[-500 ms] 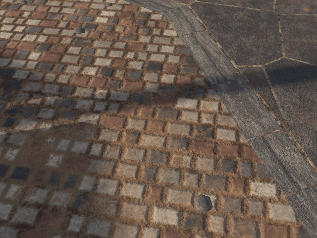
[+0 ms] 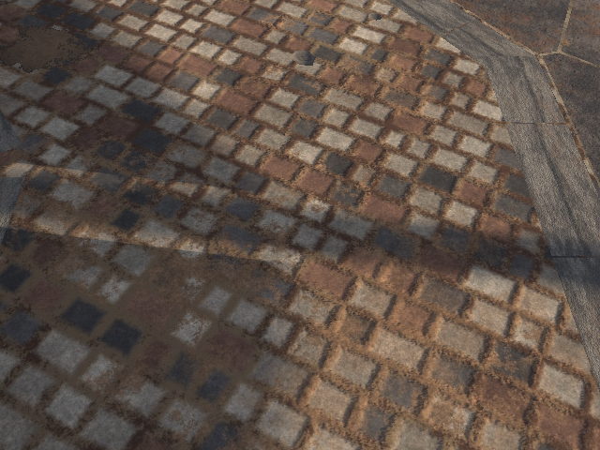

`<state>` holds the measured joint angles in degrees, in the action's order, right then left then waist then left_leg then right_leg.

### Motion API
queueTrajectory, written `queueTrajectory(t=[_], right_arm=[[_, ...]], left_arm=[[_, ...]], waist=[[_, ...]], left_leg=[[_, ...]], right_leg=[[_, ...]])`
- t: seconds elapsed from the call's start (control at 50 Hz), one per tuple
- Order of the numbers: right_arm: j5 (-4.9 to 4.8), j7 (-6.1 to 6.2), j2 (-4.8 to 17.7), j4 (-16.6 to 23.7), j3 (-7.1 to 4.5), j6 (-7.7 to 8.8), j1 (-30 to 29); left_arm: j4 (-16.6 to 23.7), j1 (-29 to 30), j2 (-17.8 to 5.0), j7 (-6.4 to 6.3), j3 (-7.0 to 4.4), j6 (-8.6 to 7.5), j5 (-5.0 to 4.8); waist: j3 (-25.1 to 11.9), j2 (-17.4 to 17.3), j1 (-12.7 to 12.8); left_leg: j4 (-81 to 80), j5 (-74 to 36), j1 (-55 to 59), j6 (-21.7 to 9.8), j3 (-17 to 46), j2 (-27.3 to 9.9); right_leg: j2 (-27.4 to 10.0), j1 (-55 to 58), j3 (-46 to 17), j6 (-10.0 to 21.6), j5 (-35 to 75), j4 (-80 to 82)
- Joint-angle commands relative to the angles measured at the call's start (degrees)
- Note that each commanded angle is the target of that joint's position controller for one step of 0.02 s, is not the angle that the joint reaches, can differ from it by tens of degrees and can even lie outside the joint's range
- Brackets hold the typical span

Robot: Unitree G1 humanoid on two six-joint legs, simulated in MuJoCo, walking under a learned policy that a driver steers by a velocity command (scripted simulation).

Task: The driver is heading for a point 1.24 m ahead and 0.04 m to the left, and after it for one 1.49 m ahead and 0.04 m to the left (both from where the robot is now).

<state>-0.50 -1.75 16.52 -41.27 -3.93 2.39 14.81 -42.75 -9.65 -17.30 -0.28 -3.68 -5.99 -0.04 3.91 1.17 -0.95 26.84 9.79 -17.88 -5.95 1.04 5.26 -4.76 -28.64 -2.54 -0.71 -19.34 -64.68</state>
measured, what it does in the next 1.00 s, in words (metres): walks ahead: right foot, then left foot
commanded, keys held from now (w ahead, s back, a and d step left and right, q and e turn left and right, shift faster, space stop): w+q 0.18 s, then w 0.82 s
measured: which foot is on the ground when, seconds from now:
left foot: down 0.00-0.36, up 0.38-0.82, down 0.84-1.00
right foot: up 0.00-0.32, down 0.34-0.86, up 0.88-1.00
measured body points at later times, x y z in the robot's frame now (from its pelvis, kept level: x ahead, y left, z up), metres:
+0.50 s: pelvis +0.30 -0.04 +0.00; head +0.32 -0.04 +0.45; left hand +0.36 +0.25 -0.10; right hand +0.44 -0.29 -0.12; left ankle +0.21 +0.08 -0.65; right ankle +0.35 -0.13 -0.74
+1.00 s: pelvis +0.56 +0.07 +0.00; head +0.58 +0.09 +0.45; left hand +0.57 +0.37 -0.13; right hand +0.75 -0.16 -0.09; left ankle +0.58 +0.17 -0.74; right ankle +0.53 -0.08 -0.65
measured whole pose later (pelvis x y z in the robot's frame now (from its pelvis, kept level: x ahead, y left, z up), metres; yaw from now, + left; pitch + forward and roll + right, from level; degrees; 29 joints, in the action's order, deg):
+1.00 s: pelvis +0.56 +0.07 +0.00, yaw +12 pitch +1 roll +0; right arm 0.2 -1.5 15.3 -42.1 -2.6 4.2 11.7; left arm -48.2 -16.2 -17.8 0.6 -2.5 -4.4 -1.0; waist 1.6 2.1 0.3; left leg 24.4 9.0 -16.8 -3.5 -2.0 2.4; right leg -3.7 -25.9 -1.1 0.8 -20.1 -63.8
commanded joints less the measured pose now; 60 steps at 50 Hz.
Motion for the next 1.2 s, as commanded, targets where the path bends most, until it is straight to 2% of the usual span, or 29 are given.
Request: queueTrajectory(t=[0.02, 0.12, 0.22, 0.28, 0.32, 0.34, 0.36, 0.38, 0.4, 0.42, 0.44, 0.48, 0.52, 0.62, 0.7, 0.76, 0.8, 0.82, 0.84, 0.86, 0.88, 0.9, 0.92, 0.94, 0.96, 1.0, 1.04, 1.1, 1.2], right_arm=[[0.09, 1.1, 8.11, 4.69, -2.06, 1.55, -1.52], [-0.51, 2.61, 9.28, 2.76, -2.4, 1.07, 2.75], [-0.88, 3.03, 8.78, 0.48, -2.33, 0.43, 7.11], [-0.48, 3.28, 8.45, -0.55, -2.31, -0.06, 7.96], [-0.38, 3.03, 7.6, -0.28, -1.98, -0.3, 6.57], [0.21, 2.76, 5.72, 0.67, -1.07, -0.23, 5.82], [-0.67, 2.73, 2.55, 0.89, -0.01, 0.3, 13.3], [-1.15, 2.74, 3.65, 0.45, 0.31, 0.84, 14.71], [-1.59, 2.59, 8.17, 0.97, -0.76, 1.08, 8.83], [-1.26, 2.56, 8.51, 2.22, -0.77, 1.19, 3.45], [-0.37, 2.38, 7.83, 3.2, -0.74, 1.48, 0.11], [-0.02, 2.01, 6.05, 2.95, -0.75, 1.52, 0.83], [-0.02, 1.87, 3.97, 2.68, -0.22, 1.29, 1.33], [0.39, 1.41, 1.71, 5.16, 1.05, 1.93, -7.82], [-0.36, 0.47, 1.73, 6.86, 1.25, 2.48, -14.69], [-0.55, -0.36, 2.83, 8.21, 0.94, 2.77, -17.42], [-0.39, -0.54, 4.59, 7.61, 0.2, 2.94, -14.3], [-0.13, -0.32, 6.27, 5.86, -0.78, 2.93, -8.3], [0.17, 0.23, 9.2, 3.39, -2.12, 2.81, 0.69], [1.49, 0.77, 14.86, 2.38, -3.4, 2.5, 8.92], [0.17, 0.62, 13.42, 1.15, -3.11, 2.03, 10.97], [-0.22, 0.58, 9.65, 1.32, -1.76, 1.89, 8.44], [-0.08, 0.7, 8.16, 1.77, -1.21, 1.86, 4.74], [0.4, 0.52, 6.96, 1.83, -0.76, 1.99, 1.32], [0.81, 0.36, 5.39, 2.03, -0.31, 2.32, -1.05], [0.86, 0.18, 5.16, 1.71, -0.35, 2.88, -2.74], [0.53, 0.29, 6.25, 0.57, -0.69, 3.55, -2.42], [0.45, 0.95, 7.5, -1.18, -1.02, 3.49, -0.51], [-0.36, 1.53, 9.51, -4.55, -1.37, 2.81, 5.01]], left_arm=[[3.38, -1.55, -5.63, -0.23, -1.74, 0.28, 0.94], [6.19, 8.7, -2.84, 0.23, -0.58, 0.31, 0.69], [7.84, 14.51, -3.7, 1.87, -0.42, -0.91, -0.23], [7.5, 12.69, -5.0, 2.43, -0.85, -1.56, -0.14], [5.39, 4.83, -6.98, 1.9, -2.0, -1.99, 0.28], [4.27, -3.29, -9.2, 1.6, -2.7, -2.16, 1.09], [2.54, -11.32, -13.98, 1.48, -4.1, -1.72, 1.69], [0.47, -13.94, -11.05, 2.23, -3.58, -1.28, -0.09], [0.89, -11.1, -7.17, 2.14, -2.38, -1.03, -1.1], [1.59, -7.47, -5.83, 1.9, -1.79, -0.49, -0.52], [1.45, -5.04, -4.8, 1.83, -1.27, -0.12, -0.02], [1.22, -3.4, -3.4, 1.69, -0.54, -0.29, 0.69], [0.31, -4.1, -4.06, 1.63, -0.62, -0.58, 0.06], [-1.71, -6.75, -7.44, 0.99, -1.33, 0.01, -0.75], [-4.2, -11.7, -8.25, 0.83, -1.28, 0.86, -1.3], [-5.67, -13.35, -8.87, 0.58, -1.42, 1.91, -1.46], [-5.99, -12.63, -10.0, 0.25, -1.72, 2.56, -1.44], [-5.9, -11.68, -10.01, 0.08, -1.61, 2.84, -1.5], [-5.29, -11.42, -8.59, -0.09, -0.93, 2.89, -0.96], [-3.13, -15.08, -3.52, 0.05, 0.87, 2.1, 0.1], [-3.92, -17.28, -1.48, 0.34, 1.74, 1.02, -0.31], [-3.03, -12.98, -7.51, 0.79, 0.13, 0.16, -1.66], [-1.56, -8.1, -8.01, 1.0, -0.03, -0.28, -2.38], [-1.18, -5.91, -7.33, 0.89, 0.0, -0.27, -1.7], [-1.4, -5.83, -7.0, 0.73, -0.33, 0.2, -0.85], [-2.25, -8.22, -4.63, 0.79, 0.04, 1.39, -0.64], [-1.77, -6.84, -3.58, 0.53, 0.27, 2.23, -0.3], [-0.07, -0.71, -2.81, 0.65, 0.66, 2.14, 0.1], [2.43, 9.04, -2.0, 1.81, 1.36, 1.21, -0.56]], waist=[[-6.5, -3.68, 1.82], [-3.42, -5.13, -1.65], [-2.44, -6.0, -3.98], [-2.41, -7.79, -2.94], [-6.11, -8.15, 1.38], [-13.79, -5.88, 5.28], [-23.36, 7.43, 4.7], [-23.36, 15.31, 4.91], [-14.24, 8.15, 5.98], [-8.56, 3.53, 5.48], [-3.97, 1.35, 4.27], [-3.2, 3.36, 1.71], [-3.63, 4.33, 1.15], [-2.36, 2.66, 3.59], [-1.27, 2.54, 6.11], [-0.49, 3.03, 5.66], [-2.52, 3.81, 2.93], [-6.17, 3.46, -0.67], [-12.41, 2.3, -4.68], [-22.4, -7.76, -5.48], [-27.85, -17.19, -5.02], [-20.15, -11.81, -5.65], [-13.2, -9.12, -4.62], [-8.45, -5.54, -2.87], [-6.39, -5.58, -1.0], [-5.69, -6.61, 1.5], [-4.26, -5.73, 2.19], [-2.31, -4.2, 0.75], [-0.55, -3.76, -2.93]], left_leg=[[-14.36, -12.07, 7.87, -10.88, 18.41, -14.45], [-14.07, -9.06, 5.06, -7.32, 13.84, -10.37], [-10.37, -5.02, 9.33, -6.22, 17.76, -12.62], [-6.41, -10.41, 14.69, -5.38, 20.59, -15.21], [1.59, -23.45, 15.27, -3.55, 18.95, -12.49], [13.77, -21.61, 9.92, -1.78, 16.35, -9.7], [34.24, -3.64, -9.14, 3.12, 9.9, -1.53], [44.25, 22.97, -20.54, 4.38, 9.9, 0.37], [48.16, 19.92, -25.62, 4.18, 11.28, -2.9], [47.46, 15.52, -25.57, 4.04, 8.61, -5.33], [43.81, 12.28, -24.96, 4.09, 6.91, -7.22], [38.06, 8.4, -19.95, 4.33, 5.7, -10.18], [33.89, 7.37, -18.87, 5.1, 4.02, -10.97], [15.56, -7.04, -18.08, 6.6, 1.34, -10.95], [6.53, -13.95, -14.54, 6.45, -0.1, -8.8], [2.97, -9.67, -15.15, 4.61, 0.18, -8.07], [1.11, -5.99, -9.41, 2.86, -1.04, -6.55], [-0.63, -6.46, -0.45, 1.34, -2.52, -5.14], [0.59, -7.8, 13.7, -0.84, -0.72, -7.19], [2.2, -6.52, 36.82, -8.11, 19.58, -21.95], [-5.84, 2.52, 43.15, -13.6, 39.07, -28.35], [-8.1, 8.22, 37.68, -11.18, 35.2, -26.29], [-9.38, 6.61, 29.84, -9.31, 27.44, -23.93], [-11.49, 2.05, 21.91, -8.42, 22.17, -21.5], [-13.37, -2.2, 16.43, -7.7, 18.58, -19.61], [-16.59, -6.35, 10.34, -8.22, 14.98, -18.24], [-18.66, -9.59, 7.73, -8.93, 11.49, -17.89], [-20.0, -11.36, 7.83, -7.98, 7.14, -16.5], [-19.61, -9.4, 10.51, -6.0, 3.83, -16.22]], right_leg=[[-1.67, -6.57, -1.42, -1.48, 5.6, 5.26], [1.95, -5.29, -0.86, -3.53, 22.17, 25.46], [3.81, -2.32, -1.49, -2.09, 25.72, 35.33], [3.79, -0.58, -1.09, 0.4, 19.47, 37.04], [5.25, 10.63, 1.41, 3.51, 17.67, 40.28], [-0.62, 25.08, -3.84, 7.1, 18.86, 37.51], [-12.6, 47.36, -25.4, 16.23, 11.04, 38.38], [-17.57, 50.65, -41.85, 18.87, -2.22, 46.47], [-16.21, 43.97, -37.42, 16.46, -9.56, 48.15], [-13.92, 36.35, -29.93, 14.55, -6.94, 49.17], [-11.53, 29.18, -24.42, 14.07, -1.16, 50.99], [-8.22, 23.08, -18.17, 13.07, 7.71, 53.3], [-7.4, 21.31, -14.11, 13.86, 13.55, 54.99], [-5.41, 20.88, -5.57, 12.95, 21.85, 57.11], [-6.1, 23.07, -3.62, 11.87, 22.36, 56.1], [-8.81, 28.81, -4.52, 10.79, 25.24, 53.34], [-9.21, 31.02, -3.9, 9.53, 35.15, 48.49], [-7.45, 29.95, -1.85, 8.31, 43.37, 41.51], [-4.69, 24.05, 0.31, 6.5, 42.27, 30.3], [1.58, 4.11, 3.69, 2.87, 22.53, 8.66], [7.42, -8.49, -0.52, 1.48, -12.8, -4.35], [3.82, -14.54, -3.88, 2.2, -12.34, -8.9], [1.2, -15.77, -2.22, 2.67, -7.44, -7.88], [-0.73, -14.28, -1.06, 2.36, -3.1, -4.34], [-2.37, -11.3, -1.35, 1.99, -0.1, -1.03], [-3.18, -6.45, -1.18, 0.93, 2.59, 1.52], [-3.48, -7.08, -0.73, -0.21, 5.77, 5.29], [-3.36, -8.82, -0.39, -0.98, 15.78, 16.04], [-0.45, -5.13, 1.55, -0.32, 25.79, 30.29]])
